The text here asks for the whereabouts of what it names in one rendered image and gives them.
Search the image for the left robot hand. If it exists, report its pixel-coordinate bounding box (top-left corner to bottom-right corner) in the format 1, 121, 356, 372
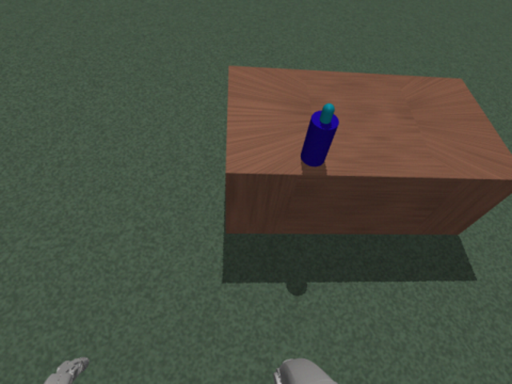
44, 357, 89, 384

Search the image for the bottle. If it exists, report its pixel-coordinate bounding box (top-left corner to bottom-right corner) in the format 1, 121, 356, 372
301, 103, 339, 166

